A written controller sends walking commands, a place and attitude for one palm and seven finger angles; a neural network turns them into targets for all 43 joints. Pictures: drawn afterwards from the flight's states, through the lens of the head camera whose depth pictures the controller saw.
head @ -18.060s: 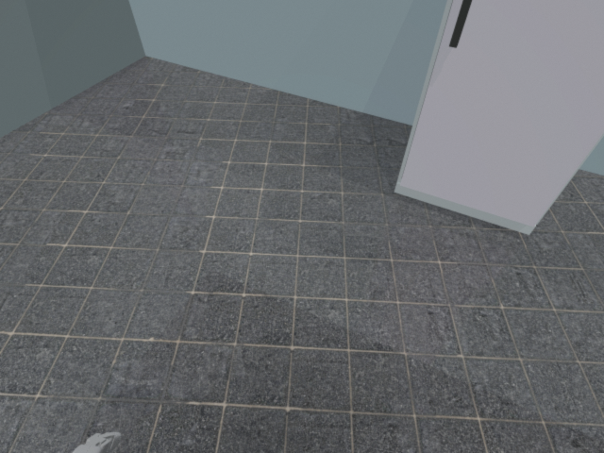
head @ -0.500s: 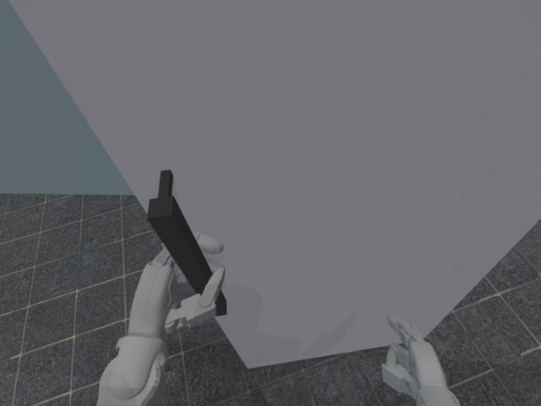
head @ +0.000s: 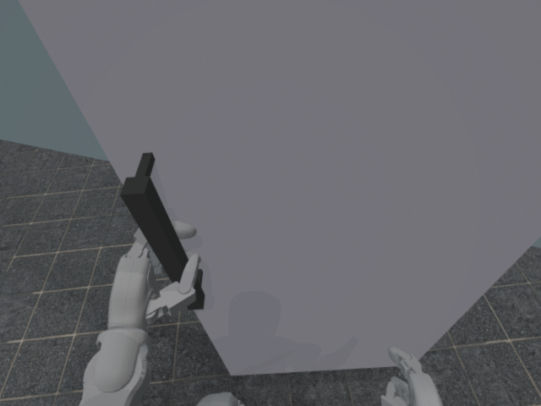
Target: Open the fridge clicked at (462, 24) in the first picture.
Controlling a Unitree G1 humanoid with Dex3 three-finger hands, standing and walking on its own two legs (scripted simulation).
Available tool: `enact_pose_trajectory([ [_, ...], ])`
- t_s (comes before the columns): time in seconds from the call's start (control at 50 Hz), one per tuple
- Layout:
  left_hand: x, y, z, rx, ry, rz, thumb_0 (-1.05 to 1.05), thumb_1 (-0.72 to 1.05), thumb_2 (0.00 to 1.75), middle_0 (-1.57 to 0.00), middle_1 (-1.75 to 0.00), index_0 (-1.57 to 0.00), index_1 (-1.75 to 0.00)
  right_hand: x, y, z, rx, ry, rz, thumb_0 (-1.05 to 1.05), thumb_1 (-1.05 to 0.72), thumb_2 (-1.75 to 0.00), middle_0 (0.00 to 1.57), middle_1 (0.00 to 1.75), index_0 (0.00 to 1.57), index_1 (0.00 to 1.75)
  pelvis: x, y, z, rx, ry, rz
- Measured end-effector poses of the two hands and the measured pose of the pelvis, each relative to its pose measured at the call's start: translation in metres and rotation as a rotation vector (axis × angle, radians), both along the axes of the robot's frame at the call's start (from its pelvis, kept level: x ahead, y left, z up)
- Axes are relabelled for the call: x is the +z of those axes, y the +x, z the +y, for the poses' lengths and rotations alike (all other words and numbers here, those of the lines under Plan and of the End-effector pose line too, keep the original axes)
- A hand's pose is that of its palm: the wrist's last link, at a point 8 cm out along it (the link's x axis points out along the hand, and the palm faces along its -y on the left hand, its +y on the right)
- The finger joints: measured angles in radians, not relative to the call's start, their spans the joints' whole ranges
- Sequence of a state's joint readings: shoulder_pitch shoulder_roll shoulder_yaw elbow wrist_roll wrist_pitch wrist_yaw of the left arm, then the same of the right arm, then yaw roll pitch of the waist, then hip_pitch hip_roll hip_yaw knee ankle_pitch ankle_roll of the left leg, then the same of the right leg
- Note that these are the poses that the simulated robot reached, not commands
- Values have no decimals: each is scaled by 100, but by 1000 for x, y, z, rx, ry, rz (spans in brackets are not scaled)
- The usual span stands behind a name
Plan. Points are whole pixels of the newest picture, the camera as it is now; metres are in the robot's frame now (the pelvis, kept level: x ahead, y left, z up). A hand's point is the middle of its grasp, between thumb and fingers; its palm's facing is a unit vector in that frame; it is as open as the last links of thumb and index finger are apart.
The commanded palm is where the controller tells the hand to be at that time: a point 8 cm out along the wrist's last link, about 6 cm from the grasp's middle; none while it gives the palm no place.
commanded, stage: walk backward, drawing the door open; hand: left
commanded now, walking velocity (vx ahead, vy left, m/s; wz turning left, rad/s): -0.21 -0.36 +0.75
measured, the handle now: (176, 244) +0.30 +0.13 +0.12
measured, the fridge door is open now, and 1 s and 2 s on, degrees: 20 54 84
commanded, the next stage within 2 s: stop walking and hold the door back in 1.62 s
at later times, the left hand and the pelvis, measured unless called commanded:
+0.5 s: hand out of the picture +0.11 +0.05 +0.11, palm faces +0.44 -0.87 -0.24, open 6.5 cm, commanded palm +0.05 +0.08 +0.11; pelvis -0.08 -0.17 -0.01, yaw +23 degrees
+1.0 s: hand out of the picture -0.02 -0.04 +0.11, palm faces +0.75 -0.63 -0.21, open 6.2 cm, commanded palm -0.08 -0.03 +0.11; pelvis -0.09 -0.33 +0.02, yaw +44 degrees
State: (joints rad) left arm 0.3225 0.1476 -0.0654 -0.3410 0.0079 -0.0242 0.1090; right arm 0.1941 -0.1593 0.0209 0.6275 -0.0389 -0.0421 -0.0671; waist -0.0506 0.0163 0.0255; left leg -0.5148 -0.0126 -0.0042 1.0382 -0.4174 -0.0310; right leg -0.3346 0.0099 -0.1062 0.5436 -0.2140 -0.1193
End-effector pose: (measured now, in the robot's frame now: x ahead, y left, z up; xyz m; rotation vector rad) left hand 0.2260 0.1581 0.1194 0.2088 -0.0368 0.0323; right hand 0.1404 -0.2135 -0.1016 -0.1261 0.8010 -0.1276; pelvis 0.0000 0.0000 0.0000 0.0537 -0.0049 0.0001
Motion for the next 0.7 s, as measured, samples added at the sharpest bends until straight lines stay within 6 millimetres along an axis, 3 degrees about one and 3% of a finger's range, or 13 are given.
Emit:
enact_pose_trajectory([
  [0.14, 0, -43, -11, 81, -18, -4, 0, 64, 80, -42, -138, -28, -140, 6, -13, -38, 93, -87, 16, 1, -91, -90, 20, 30, 20, 30, 3, -26, -32, 127, 12, 34],
  [0.26, -4, -82, -24, 124, -43, -64, 1, 64, 80, -43, -139, -29, -140, 10, -16, -48, 167, -91, -59, 1, -91, -90, 20, 30, 20, 30, -8, -61, -56, 198, -24, 35],
  [0.38, 1, -122, -41, 232, 11, -23, 0, 63, 77, -43, -137, -29, -140, 14, -27, -54, 319, -21, -23, 1, -91, -90, 20, 30, 20, 30, 7, -79, -103, 341, -88, -21],
  [0.48, -1, -157, -63, 378, 36, -55, 0, 63, 80, -43, -138, -28, -140, -2, -13, -75, 413, 32, -28, 1, -90, -90, 21, 30, 20, 30, -6, -81, -154, 394, -67, -19],
  [0.56, -1, -182, -80, 479, 68, -57, -1, 63, 81, -44, -139, -27, -140, -15, 4, -100, 444, 24, -18, 1, -91, -90, 21, 30, 20, 30, -12, -95, -190, 447, -56, -28],
  [0.7, -1, -227, -110, 555, 27, -49, 0, 64, 79, -43, -139, -30, -140, 9, 11, -133, 513, -74, -60, 1, -91, -90, 20, 30, 20, 30, -3, -107, -229, 569, -34, -26],
])
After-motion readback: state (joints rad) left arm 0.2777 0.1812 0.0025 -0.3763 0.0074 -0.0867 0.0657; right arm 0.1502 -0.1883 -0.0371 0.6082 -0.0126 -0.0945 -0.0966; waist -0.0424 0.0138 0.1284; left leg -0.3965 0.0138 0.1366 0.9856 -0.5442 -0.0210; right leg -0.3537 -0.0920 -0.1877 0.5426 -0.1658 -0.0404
